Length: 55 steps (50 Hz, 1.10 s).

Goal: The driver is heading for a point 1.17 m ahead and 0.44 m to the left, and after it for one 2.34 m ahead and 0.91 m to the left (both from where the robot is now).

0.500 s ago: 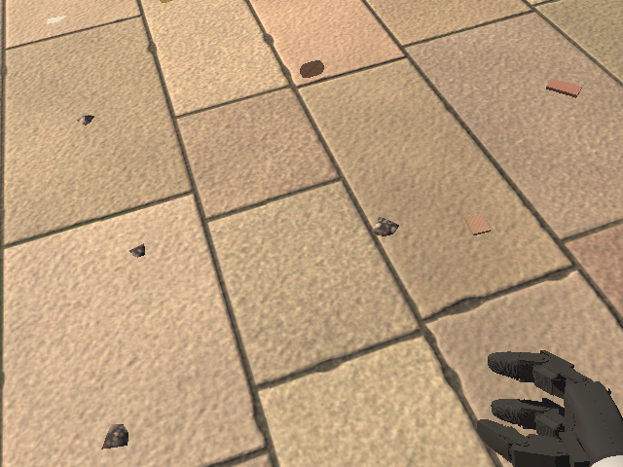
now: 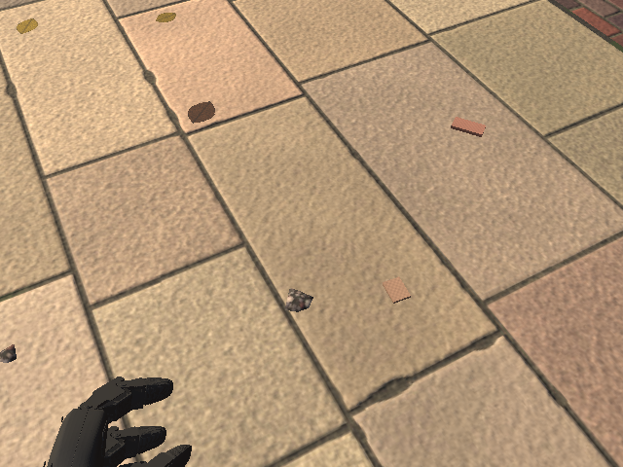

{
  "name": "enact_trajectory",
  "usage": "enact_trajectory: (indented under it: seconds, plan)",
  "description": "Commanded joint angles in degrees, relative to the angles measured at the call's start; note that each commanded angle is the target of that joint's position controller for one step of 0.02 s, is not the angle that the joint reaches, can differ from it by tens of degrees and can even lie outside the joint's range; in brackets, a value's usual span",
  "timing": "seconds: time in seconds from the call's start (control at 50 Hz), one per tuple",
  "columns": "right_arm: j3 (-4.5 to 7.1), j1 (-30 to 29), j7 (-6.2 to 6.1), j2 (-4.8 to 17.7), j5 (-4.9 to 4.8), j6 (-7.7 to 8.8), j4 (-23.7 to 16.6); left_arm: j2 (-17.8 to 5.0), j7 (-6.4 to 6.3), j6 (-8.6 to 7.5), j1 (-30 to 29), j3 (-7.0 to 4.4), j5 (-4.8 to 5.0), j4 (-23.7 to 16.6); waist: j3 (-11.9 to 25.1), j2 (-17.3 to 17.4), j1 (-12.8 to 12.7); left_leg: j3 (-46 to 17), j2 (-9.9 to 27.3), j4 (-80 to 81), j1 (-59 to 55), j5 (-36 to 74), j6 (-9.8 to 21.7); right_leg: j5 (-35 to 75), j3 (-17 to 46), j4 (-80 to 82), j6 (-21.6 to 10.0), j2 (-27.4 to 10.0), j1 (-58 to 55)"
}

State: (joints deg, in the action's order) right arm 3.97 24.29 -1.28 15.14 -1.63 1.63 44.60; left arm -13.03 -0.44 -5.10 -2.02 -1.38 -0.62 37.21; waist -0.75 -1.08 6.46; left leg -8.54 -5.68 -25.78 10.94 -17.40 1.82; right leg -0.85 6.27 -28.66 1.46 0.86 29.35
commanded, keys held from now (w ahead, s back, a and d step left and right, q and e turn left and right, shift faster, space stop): q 0.80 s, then no key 0.20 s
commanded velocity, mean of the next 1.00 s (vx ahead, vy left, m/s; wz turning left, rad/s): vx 0.04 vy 0.00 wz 0.51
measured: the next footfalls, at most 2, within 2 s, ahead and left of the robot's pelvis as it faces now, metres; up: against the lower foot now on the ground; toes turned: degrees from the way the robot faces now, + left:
right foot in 0.02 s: +0.17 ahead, -0.12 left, +0.00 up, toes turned +5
left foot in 0.42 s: +0.07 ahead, +0.13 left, +0.00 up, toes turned +18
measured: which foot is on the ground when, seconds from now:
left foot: down 0.00-0.02, up 0.04-0.40, down 0.42-0.90, up 0.92-1.00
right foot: up 0.00-0.00, down 0.02-0.42, up 0.44-0.88, down 0.90-1.00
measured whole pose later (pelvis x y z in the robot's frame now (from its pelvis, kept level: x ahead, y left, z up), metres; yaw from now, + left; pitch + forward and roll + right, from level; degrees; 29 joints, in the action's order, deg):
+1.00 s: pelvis +0.05 +0.00 +0.00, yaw +33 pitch +2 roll +0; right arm 4.5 10.4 -1.5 18.4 -0.3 -2.2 33.7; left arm -14.9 -0.4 -1.0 8.4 -3.9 -1.2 41.4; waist -0.4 2.7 -0.2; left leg -9.7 -7.0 -53.4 26.9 -28.5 -2.0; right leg -14.7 2.2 -28.6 -0.9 1.1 15.8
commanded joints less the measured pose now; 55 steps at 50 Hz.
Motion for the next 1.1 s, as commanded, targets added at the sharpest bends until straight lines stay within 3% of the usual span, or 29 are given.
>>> enact_trajectory:
  seconds: [0.02,0.04,0.06,0.08,0.1,0.16,0.2,0.26,0.34,0.38,0.4,0.42,0.44,0.46,0.48,0.52,0.54,0.6,0.7,0.8,0.84,0.88,0.9,0.92,0.94,0.96,0.98,1.02,1.1]
  plan:
    - [1.16,-6.38,-0.75,4.55,0.63,0.49,-7.95,-10.73,-1.0,-0.91,9.93,-4.07,-1.22,-2.24,11.04,2.87,-9.08,-8.76,5.71,-13.43,9.44,11.33,2.16,18.03,4.06,4.38,-4.97,-9.0,-25.71]
    - [0.19,1.3,-0.63,0.99,1.61,0.8,-7.66,-12.51,-1.72,-0.02,12.78,-4.23,-2.07,-2.82,16.37,-10.27,-6.72,-2.04,-0.41,-27.85,22.31,-20.77,-1.51,43.83,15.39,-0.81,-13.21,-23.69,-39.62]
    - [0.27,6.78,-0.4,5.0,0.87,0.73,-7.64,-11.44,-1.18,1.06,14.97,-4.37,-0.83,-1.64,22.97,-17.47,-6.3,0.84,2.02,-39.16,26.86,-26.86,-3.42,38.12,25.77,1.06,-19.84,-30.79,-41.47]
    - [1.45,4.16,-0.65,8.56,0.56,-0.26,-6.91,-8.64,-1.17,1.63,12.93,-3.88,-0.1,-2.38,19.25,-11.06,-6.95,1.7,4.52,-45.32,29.74,-21.56,-5.49,24.19,23.89,3.76,-18.95,-26.53,-37.59]
    - [2.0,-0.05,-0.97,9.33,0.58,-1.47,-7.25,-6.55,-1.34,2.08,10.5,-3.22,0.12,-2.63,14.32,-7.07,-7.32,3.06,5.69,-47.86,31.61,-17.09,-6.45,14.65,17.76,5.14,-16.58,-22.73,-32.47]
    - [2.16,-2.36,-1.51,6.73,0.81,-4.34,-8.39,-7.58,-1.49,3.29,4.18,-3.29,-1.11,-2.7,6.88,-7.01,-4.51,5.57,7.36,-48.2,24.41,-8.81,-7.43,4.51,6.16,11.05,-14.43,-16.4,-14.81]
    - [1.7,-3.02,-1.29,4.64,0.99,-4.54,-8.99,-7.6,-1.48,3.35,3.33,-3.52,-1.26,-2.06,6.31,-7.35,-4.07,7.55,7.47,-42.45,21.27,-6.1,-7.07,4.9,0.84,11.99,-14.47,-14.64,-12.31]
    - [0.73,-7.65,-0.27,3.27,1.26,-4.25,-10.9,-8.79,-1.8,3.63,4.02,-4.08,-0.46,-0.99,7.82,-7.21,-5.52,8.32,9.1,-30.76,16.76,-3.18,-5.94,6.56,-2.09,11.7,-15.36,-16.17,-13.61]
    - [1.19,-10.02,1.39,5.7,0.99,-4.49,-12.73,-11.73,-1.77,4.34,6.2,-5.05,0.57,0.25,8.41,-8.46,-6.35,10.11,8.66,-20.34,11.29,-1.78,-3.49,3.65,-2.45,10.49,-14.65,-19.1,-15.76]
    - [1.65,-8.06,1.93,5.92,1.19,-4.66,-12.42,-12.27,-1.75,4.66,6.14,-5.27,1.6,0.83,8.25,-7.74,-4.68,12.05,7.0,-10.51,5.73,2.72,-1.05,-0.72,-4.26,7.01,-11.87,-18.56,-14.99]
    - [2.19,-6.28,1.88,6.69,1.38,-4.7,-11.69,-11.08,-1.75,4.83,7.44,-5.05,1.82,1.51,8.16,-6.32,-4.29,12.26,5.42,-6.22,1.22,4.52,0.59,-5.3,-6.1,3.44,-9.19,-16.88,-12.53]
    - [3.08,-4.82,1.48,9.2,1.67,-4.6,-11.72,-8.72,-1.51,5.11,10.19,-4.62,1.4,2.67,6.37,0.8,-4.5,5.41,8.73,0.64,-3.88,10.99,3.34,-13.87,-10.68,-5.33,-4.25,-13.37,-5.97]
    - [4.34,-5.61,0.42,16.22,1.89,-4.52,-13.85,-5.45,-0.91,5.11,11.57,-3.51,-1.34,0.56,4.77,20.35,-7.39,-16.78,24.91,3.74,-9.82,26.55,10.93,-35.17,-16.27,-24.65,2.24,-4.38,10.27]
    - [4.17,-4.52,0.86,16.85,3.87,-3.42,-14.87,-8.7,-1.61,4.68,4.06,-4.61,-0.94,-1.73,5.85,18.16,-1.96,-23.12,28.44,7.93,-2.96,23.78,18.04,-37.57,-6.07,-34.6,2.05,-1.1,14.13]
    - [3.62,-7.06,1.1,15.28,4.42,-2.39,-14.84,-10.3,-2.01,4.82,2.97,-5.19,0.32,-1.71,4.24,13.09,-3.33,-18.5,25.16,8.37,-0.95,18.92,15.87,-32.31,-3.5,-38.99,1.04,-2.1,14.22]
    - [2.52,-13.96,0.72,11.37,2.09,-1.84,-15.83,-10.33,-2.88,5.63,6.5,-5.71,-0.12,0.83,4.13,8.62,-6.7,-11.98,19.57,6.86,0.45,15.07,9.93,-23.01,-2.44,-38.86,0.94,-3.16,13.32]
    - [2.11,-15.79,0.42,10.72,1.63,-1.96,-16.27,-10.19,-3.03,5.77,7.78,-5.82,-0.61,1.09,4.76,8.98,-7.67,-10.14,18.15,6.36,2.17,17.51,9.42,-20.21,-2.82,-40.03,1.56,-2.62,11.09]
    - [1.49,-14.77,-0.2,9.4,2.12,-2.06,-16.3,-8.99,-2.65,5.23,8.53,-5.44,-0.03,1.07,6.88,8.65,-7.63,-9.49,16.35,5.38,0.89,20.44,9.85,-16.85,-2.68,-38.67,2.46,-1.23,8.94]
    - [2.53,-12.65,-0.94,11.23,1.66,-2.74,-15.95,-7.5,-1.86,4.52,5.21,-4.39,0.3,-0.07,7.13,9.98,-5.45,-14.03,16.04,4.05,-2.41,16.48,10.53,-17.7,-1.46,-22.49,3.25,-0.12,6.03]
    - [3.03,-13.8,-0.25,11.94,1.29,-3.57,-16.45,-8.23,-0.56,3.57,5.95,-4.49,1.1,0.09,6.9,11.25,-5.17,-19.99,15.05,3.2,-0.23,17.7,11.13,-21.39,-1.19,-12.17,2.16,1.89,-2.37]
    - [2.83,-14.91,-0.09,11.34,0.98,-3.77,-16.49,-8.52,0.04,3.14,7.8,-4.5,1.22,0.58,7.97,11.63,-5.8,-20.69,14.66,1.46,-1.51,21.08,10.44,-19.77,-1.74,-6.22,1.27,1.52,-6.12]
    - [2.39,-15.55,-0.33,10.11,0.31,-4.02,-16.21,-8.43,0.59,2.76,10.63,-4.59,0.74,1.47,8.33,10.16,-7.69,-18.78,11.91,-1.23,1.49,18.85,7.33,-8.33,-2.82,6.49,-0.64,0.23,-15.49]
    - [1.82,-13.53,-0.44,8.12,0.87,-3.88,-15.92,-10.62,0.47,2.82,11.55,-5.02,-0.25,1.16,9.31,5.62,-6.94,-15.8,9.22,-5.41,6.88,9.47,4.22,-3.16,2.07,7.82,-3.23,-6.54,-22.28]
    - [1.2,-10.39,-0.22,5.83,1.55,-3.4,-16.19,-14.94,0.15,3.37,9.24,-5.68,-1.29,0.35,7.61,-9.29,-3.16,-5.39,0.31,-14.87,16.25,-8.55,0.27,8.76,13.31,8.63,-9.9,-16.83,-25.46]
    - [2.47,-13.43,-0.42,10.01,1.96,-2.69,-16.83,-12.99,0.18,3.29,10.01,-5.41,-2.07,0.44,6.02,-14.45,-6.1,-1.44,-0.72,-25.61,20.11,-19.7,-2.88,11.05,21.67,10.88,-18.41,-23.58,-20.85]
    - [3.67,-13.82,-0.46,13.09,1.61,-2.53,-15.93,-11.74,-0.06,3.19,8.86,-5.01,-1.42,-0.24,4.86,-10.05,-6.46,-2.13,0.87,-34.92,21.14,-18.12,-4.34,9.08,19.73,10.83,-19.17,-22.66,-20.14]
    - [3.86,-13.22,-0.43,12.47,1.33,-2.84,-14.64,-10.74,-0.37,3.35,7.23,-4.74,-0.62,-0.32,4.14,-7.21,-5.61,-2.26,1.03,-38.71,21.81,-15.0,-5.23,7.12,15.33,9.89,-16.65,-19.21,-19.87]
    - [3.06,-11.8,-0.53,8.98,1.46,-3.78,-12.99,-8.78,-0.62,3.51,5.68,-3.8,0.59,-0.41,3.15,-5.94,-5.2,-2.37,1.52,-40.78,21.81,-10.64,-6.76,8.07,10.03,8.88,-14.19,-15.47,-20.04]
    - [0.37,-14.75,0.04,2.77,1.53,-3.51,-13.31,-7.65,-0.67,4.75,6.52,-3.14,0.14,0.52,4.69,-9.23,-6.73,5.51,5.12,-21.68,12.37,-8.39,-7.62,9.29,2.69,7.74,-12.67,-10.41,-20.16]
Velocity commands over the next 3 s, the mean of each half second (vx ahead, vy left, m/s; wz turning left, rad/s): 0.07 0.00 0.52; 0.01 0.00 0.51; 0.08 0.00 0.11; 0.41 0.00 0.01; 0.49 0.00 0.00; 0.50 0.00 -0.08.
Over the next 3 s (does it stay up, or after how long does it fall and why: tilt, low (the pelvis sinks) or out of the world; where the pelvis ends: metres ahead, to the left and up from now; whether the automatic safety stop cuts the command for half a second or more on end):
stays up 0.71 0.41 0.01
